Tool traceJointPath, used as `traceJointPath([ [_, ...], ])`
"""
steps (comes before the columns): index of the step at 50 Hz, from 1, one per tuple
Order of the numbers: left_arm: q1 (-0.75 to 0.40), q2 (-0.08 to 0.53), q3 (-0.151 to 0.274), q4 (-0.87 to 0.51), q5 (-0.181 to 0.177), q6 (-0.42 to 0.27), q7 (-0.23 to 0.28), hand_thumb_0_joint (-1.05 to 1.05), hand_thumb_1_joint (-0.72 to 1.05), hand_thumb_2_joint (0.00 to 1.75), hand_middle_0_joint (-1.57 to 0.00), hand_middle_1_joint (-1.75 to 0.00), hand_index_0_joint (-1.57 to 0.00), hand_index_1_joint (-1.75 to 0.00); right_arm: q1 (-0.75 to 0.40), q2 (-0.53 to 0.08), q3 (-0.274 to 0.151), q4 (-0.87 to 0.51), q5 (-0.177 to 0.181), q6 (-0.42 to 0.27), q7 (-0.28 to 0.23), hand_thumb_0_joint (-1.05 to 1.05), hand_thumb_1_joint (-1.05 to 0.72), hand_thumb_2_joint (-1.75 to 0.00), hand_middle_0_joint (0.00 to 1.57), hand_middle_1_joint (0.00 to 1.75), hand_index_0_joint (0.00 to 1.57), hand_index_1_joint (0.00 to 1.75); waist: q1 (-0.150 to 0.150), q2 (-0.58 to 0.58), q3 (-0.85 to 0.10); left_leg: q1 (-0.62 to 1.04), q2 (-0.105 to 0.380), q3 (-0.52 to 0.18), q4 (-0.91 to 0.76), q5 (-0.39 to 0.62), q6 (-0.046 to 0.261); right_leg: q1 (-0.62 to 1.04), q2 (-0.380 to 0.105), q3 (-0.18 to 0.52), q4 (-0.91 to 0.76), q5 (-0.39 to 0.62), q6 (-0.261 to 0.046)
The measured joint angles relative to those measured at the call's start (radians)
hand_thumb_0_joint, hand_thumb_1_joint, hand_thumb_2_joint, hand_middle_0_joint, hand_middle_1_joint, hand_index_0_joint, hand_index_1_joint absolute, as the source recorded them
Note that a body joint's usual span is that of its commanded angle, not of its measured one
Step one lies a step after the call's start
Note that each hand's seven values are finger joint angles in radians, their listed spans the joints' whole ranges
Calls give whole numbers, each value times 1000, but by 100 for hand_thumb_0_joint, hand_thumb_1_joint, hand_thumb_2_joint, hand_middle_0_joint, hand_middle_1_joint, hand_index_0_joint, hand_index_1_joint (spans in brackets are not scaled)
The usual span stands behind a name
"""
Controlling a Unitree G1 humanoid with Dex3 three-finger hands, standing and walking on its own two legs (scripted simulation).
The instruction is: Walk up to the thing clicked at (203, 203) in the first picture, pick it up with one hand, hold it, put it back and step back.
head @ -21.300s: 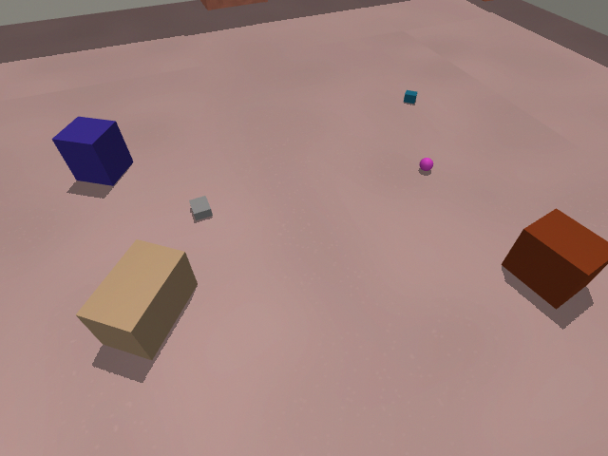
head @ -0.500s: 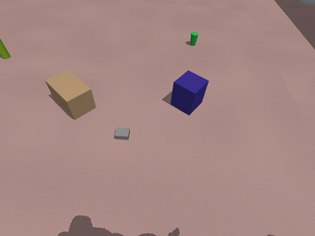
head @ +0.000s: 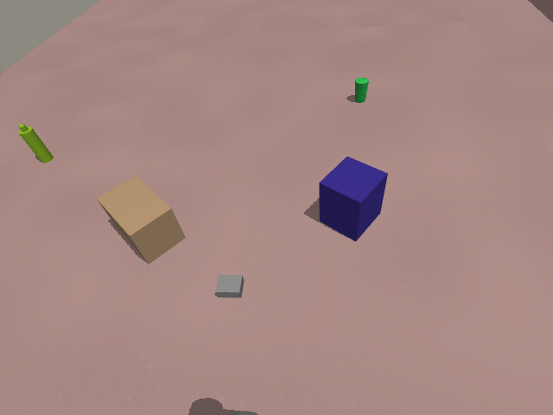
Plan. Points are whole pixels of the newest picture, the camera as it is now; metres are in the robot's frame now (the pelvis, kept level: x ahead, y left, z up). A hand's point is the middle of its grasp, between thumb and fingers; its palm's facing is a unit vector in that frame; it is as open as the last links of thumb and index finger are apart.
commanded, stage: walk up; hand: left
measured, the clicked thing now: (230, 286) +0.75 +0.34 -0.75
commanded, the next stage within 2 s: none
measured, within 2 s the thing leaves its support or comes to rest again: neither
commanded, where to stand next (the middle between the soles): +0.33 +0.05 m, yaw +1 degrees
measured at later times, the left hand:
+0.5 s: hand (115, 400) +0.19 +0.33 -0.15, palm faces +0.00 -0.94 -0.34, open 7.4 cm
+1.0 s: hand (151, 323) +0.32 +0.29 -0.13, palm faces -0.03 -0.90 -0.44, open 7.4 cm
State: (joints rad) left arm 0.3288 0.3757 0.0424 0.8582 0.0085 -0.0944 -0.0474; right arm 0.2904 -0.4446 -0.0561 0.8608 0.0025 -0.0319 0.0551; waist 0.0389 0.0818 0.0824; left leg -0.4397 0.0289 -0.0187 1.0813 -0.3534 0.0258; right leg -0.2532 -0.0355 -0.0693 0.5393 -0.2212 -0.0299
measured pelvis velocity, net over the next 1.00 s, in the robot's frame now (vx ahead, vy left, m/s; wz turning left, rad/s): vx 0.25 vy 0.02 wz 0.01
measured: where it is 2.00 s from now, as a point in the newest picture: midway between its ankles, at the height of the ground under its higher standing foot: (300, 412)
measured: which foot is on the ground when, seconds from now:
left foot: up 0.00-0.26, down 0.28-0.74, up 0.76-1.00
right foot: down 0.00-0.32, up 0.34-0.70, down 0.72-1.00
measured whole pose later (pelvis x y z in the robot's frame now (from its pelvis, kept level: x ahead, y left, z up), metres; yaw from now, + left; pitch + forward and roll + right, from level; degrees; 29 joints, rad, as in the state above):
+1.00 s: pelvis +0.25 +0.02 +0.00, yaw +0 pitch -2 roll +1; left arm 0.26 0.37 0.01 0.87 0.02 -0.07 0.00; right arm 0.23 -0.42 -0.04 0.89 0.00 0.00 0.02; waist 0.02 0.07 0.11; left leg -0.41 0.05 -0.01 0.83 -0.40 0.00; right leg -0.31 -0.03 -0.03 0.58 -0.23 -0.02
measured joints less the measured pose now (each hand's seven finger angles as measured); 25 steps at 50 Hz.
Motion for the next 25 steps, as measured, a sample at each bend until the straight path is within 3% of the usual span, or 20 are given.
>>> traceJointPath([
  [6,40,17,5,-3,7,0,4,0,90,89,-21,-30,-20,-30,-3,10,-10,0,-18,13,21,0,-91,-90,20,30,20,30,5,-10,-4,-64,32,-25,-213,93,-30,85,16,-29,-87,-12,-3],
  [12,58,47,13,-11,11,5,3,1,90,89,-21,-30,-20,-30,-12,17,-13,13,-28,9,35,0,-91,-90,20,30,20,30,13,-48,-3,0,54,27,-444,139,-21,132,4,-51,-46,-99,25],
  [14,65,56,11,-7,10,12,4,1,90,89,-21,-30,-20,-30,-13,16,-14,7,-30,-4,34,0,-91,-90,20,30,20,30,8,-63,-16,51,45,47,-504,164,-12,129,-11,-53,14,-157,39],
  [16,59,65,11,3,9,25,8,1,90,89,-21,-30,-20,-30,-26,25,-18,1,-34,-22,25,0,-91,-90,20,30,20,30,4,-111,-7,68,9,78,-474,179,-11,92,-60,-24,156,-216,18],
  [19,39,49,-2,25,7,48,15,1,90,89,-21,-30,-20,-30,-32,32,-14,-28,-21,-40,11,0,-91,-90,20,30,20,30,-21,-106,-5,90,13,84,-430,115,1,-35,-14,51,448,-252,-7],
  [21,23,53,-8,31,4,52,14,1,90,89,-21,-30,-20,-30,-23,47,-4,-35,-13,-43,4,0,-91,-90,20,30,20,30,-33,-114,-4,131,12,84,-467,114,3,-109,4,74,540,-219,-14],
  [25,-2,63,1,23,-6,46,2,1,90,89,-21,-30,-20,-30,6,63,14,-37,-12,-48,1,0,-91,-90,20,30,20,30,-43,-140,2,207,-5,95,-552,126,2,-205,-24,96,486,-114,0],
])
